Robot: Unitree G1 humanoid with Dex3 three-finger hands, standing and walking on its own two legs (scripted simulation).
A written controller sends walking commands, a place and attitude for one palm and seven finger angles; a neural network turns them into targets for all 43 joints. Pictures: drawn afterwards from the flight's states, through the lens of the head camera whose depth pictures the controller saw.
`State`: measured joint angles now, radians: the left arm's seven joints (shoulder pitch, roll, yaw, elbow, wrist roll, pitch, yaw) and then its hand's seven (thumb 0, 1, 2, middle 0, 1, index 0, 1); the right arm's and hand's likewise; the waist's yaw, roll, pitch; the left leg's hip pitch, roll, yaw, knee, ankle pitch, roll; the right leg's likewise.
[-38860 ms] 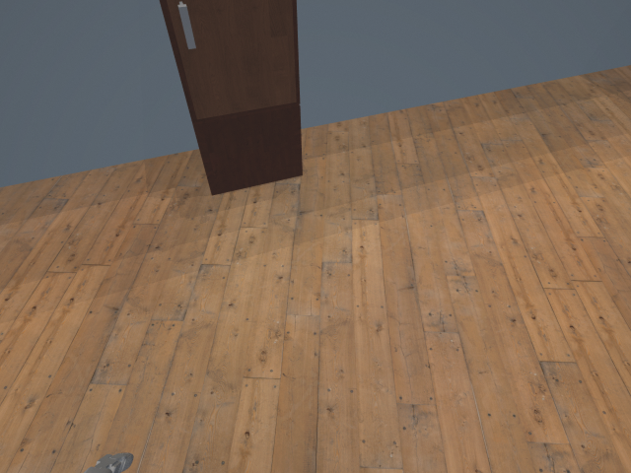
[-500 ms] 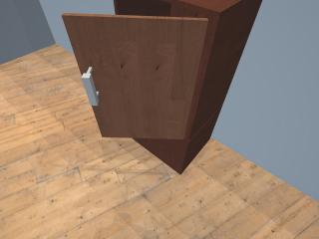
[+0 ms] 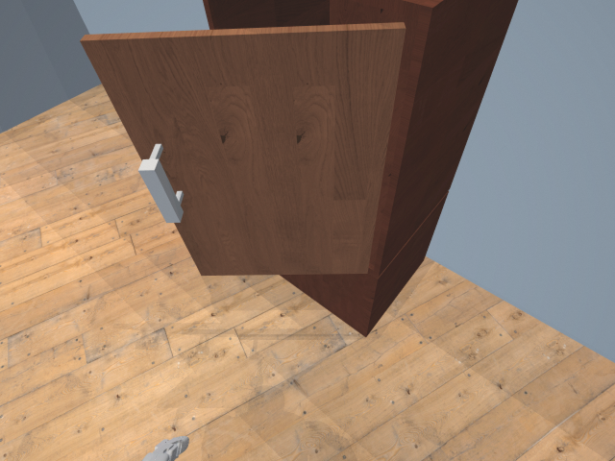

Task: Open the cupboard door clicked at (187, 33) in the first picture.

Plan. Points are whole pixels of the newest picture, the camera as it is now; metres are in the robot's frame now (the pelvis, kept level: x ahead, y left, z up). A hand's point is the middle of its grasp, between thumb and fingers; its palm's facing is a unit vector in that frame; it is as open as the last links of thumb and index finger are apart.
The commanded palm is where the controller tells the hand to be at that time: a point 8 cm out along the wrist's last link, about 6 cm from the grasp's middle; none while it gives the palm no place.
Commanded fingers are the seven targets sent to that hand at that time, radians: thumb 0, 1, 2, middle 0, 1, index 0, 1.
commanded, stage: come to a stop and stand still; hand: left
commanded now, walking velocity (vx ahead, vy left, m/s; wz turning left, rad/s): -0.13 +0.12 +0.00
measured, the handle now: (166, 183) +0.54 +0.27 +0.02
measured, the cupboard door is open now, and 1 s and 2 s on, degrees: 39 39 39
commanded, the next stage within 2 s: look again from close up in 1.08 s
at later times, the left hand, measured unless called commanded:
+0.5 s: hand out of the picture -0.05 +0.23 -0.17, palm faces +0.08 -0.98 -0.21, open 7.4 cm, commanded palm none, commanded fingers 0.00 0.90 0.90 -0.20 -0.30 -0.20 -0.30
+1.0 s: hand out of the picture -0.09 +0.18 -0.17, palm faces +0.03 -0.99 -0.15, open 7.4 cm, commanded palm none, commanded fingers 0.00 0.90 0.90 -0.20 -0.30 -0.20 -0.30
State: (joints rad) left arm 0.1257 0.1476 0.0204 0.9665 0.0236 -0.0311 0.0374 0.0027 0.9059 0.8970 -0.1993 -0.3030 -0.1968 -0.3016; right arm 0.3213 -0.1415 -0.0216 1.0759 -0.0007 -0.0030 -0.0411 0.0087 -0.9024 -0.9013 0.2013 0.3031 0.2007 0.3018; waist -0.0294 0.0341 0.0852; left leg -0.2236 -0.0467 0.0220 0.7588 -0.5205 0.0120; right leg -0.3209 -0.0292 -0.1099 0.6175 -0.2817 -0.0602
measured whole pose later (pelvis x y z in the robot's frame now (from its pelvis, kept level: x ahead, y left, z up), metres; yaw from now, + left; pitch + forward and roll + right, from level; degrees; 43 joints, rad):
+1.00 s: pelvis -0.08 +0.03 +0.01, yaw +0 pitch -2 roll +0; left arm 0.31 0.13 0.00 1.10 0.01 0.00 0.03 0.01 0.91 0.90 -0.20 -0.30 -0.20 -0.30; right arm 0.33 -0.11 0.00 1.13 -0.01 0.00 -0.03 0.01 -0.91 -0.90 0.20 0.30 0.20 0.30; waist 0.00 -0.02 0.03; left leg -0.24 0.02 0.04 0.44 -0.17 0.00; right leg -0.18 0.01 -0.04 0.46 -0.26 -0.03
